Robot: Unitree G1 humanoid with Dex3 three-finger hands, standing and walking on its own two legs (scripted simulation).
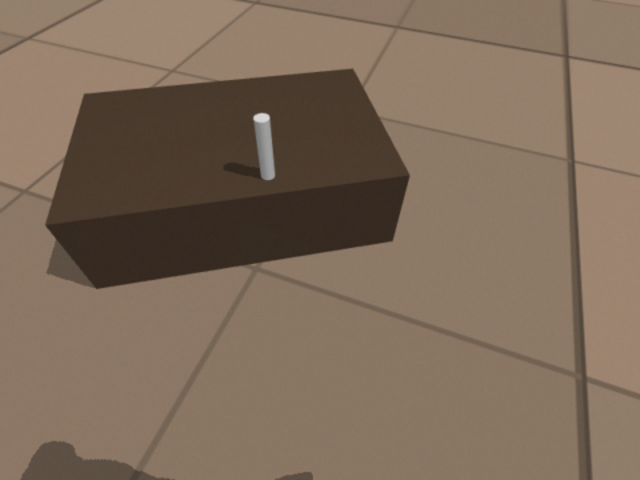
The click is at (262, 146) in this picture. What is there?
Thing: slim round
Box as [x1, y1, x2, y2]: [253, 113, 274, 179]
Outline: 256,114 253,118 260,172 262,178 271,179 274,176 274,167 269,116 265,113
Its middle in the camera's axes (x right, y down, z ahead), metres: -0.17 -0.29 +1.23
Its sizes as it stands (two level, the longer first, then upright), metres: 0.048 0.048 0.224
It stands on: a support 0.36 m high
